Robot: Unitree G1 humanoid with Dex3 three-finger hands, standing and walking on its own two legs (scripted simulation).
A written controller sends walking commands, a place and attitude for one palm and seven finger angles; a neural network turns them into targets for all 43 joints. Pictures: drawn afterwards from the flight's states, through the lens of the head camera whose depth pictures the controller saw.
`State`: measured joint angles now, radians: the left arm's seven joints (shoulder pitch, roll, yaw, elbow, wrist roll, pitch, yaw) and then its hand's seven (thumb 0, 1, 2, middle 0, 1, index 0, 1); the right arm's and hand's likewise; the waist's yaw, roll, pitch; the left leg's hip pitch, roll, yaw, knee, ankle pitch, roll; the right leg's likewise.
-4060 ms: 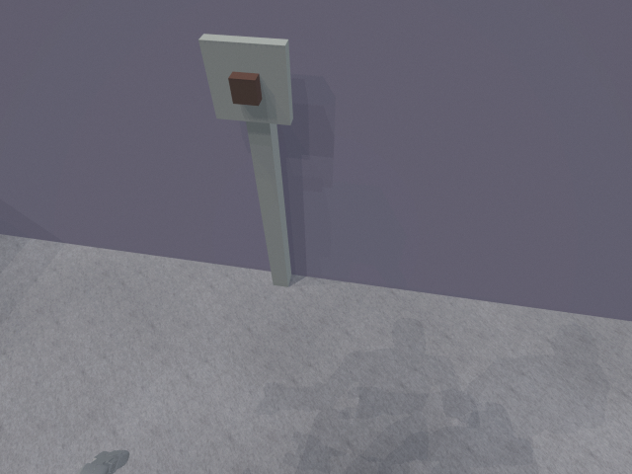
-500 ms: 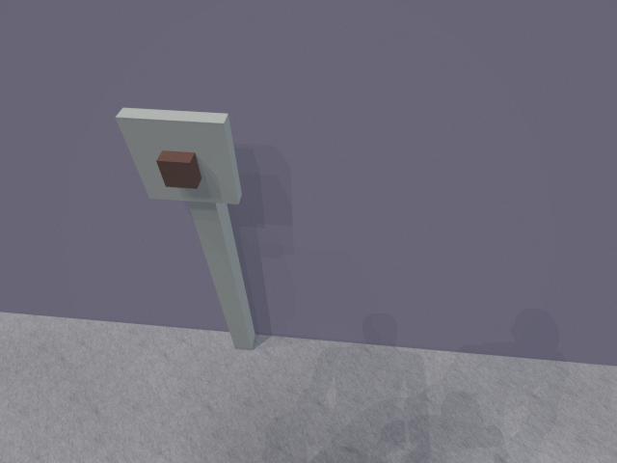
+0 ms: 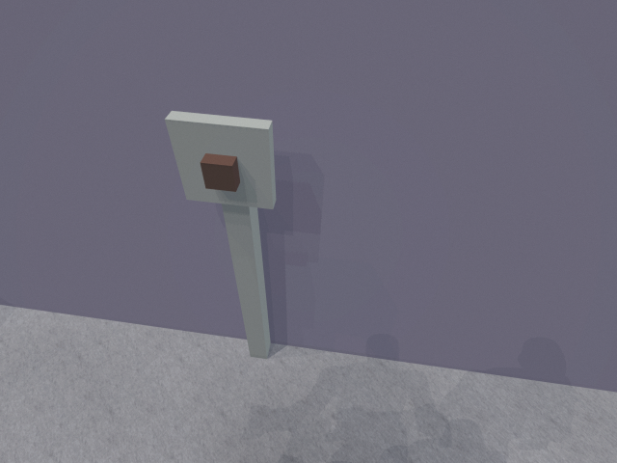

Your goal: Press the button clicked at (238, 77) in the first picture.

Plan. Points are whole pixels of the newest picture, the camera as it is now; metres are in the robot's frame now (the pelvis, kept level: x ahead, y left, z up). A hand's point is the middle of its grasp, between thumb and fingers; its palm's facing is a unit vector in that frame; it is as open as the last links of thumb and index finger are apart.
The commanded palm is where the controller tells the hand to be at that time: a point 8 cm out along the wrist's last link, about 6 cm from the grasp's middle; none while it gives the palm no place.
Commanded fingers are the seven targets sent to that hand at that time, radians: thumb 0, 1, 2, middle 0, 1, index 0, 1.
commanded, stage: look again from close up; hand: left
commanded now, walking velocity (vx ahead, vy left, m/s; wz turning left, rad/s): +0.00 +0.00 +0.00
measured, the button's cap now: (221, 171) +0.58 +0.20 +0.06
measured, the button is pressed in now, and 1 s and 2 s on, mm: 0 0 0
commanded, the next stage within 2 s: shuffle to correct the standing spot in 0.08 s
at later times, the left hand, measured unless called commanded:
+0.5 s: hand out of the picture +0.03 +0.19 -0.18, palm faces -0.03 -0.98 -0.19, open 7.3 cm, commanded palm none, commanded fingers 0.00 0.90 0.90 -0.20 -0.30 -0.20 -0.30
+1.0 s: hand out of the picture +0.10 +0.19 -0.17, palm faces -0.06 -0.97 -0.23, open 7.3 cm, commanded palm none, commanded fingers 0.00 0.90 0.90 -0.20 -0.30 -0.20 -0.30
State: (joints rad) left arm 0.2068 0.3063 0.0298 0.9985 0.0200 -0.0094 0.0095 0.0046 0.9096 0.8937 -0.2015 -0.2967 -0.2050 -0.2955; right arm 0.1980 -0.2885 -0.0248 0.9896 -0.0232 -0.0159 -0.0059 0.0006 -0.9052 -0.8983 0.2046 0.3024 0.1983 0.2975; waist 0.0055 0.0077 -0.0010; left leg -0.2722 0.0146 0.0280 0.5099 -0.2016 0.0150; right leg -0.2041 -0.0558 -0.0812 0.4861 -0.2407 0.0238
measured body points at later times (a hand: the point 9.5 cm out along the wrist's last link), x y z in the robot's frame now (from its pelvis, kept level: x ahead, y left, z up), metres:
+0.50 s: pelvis +0.04 +0.01 +0.00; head +0.03 +0.01 +0.45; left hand +0.03 +0.24 -0.16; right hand +0.04 -0.24 -0.15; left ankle +0.05 +0.11 -0.74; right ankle +0.01 -0.14 -0.74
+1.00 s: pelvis +0.03 +0.01 +0.00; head +0.04 +0.01 +0.45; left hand +0.10 +0.24 -0.15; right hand +0.03 -0.22 -0.16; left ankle +0.05 +0.11 -0.74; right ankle +0.01 -0.13 -0.74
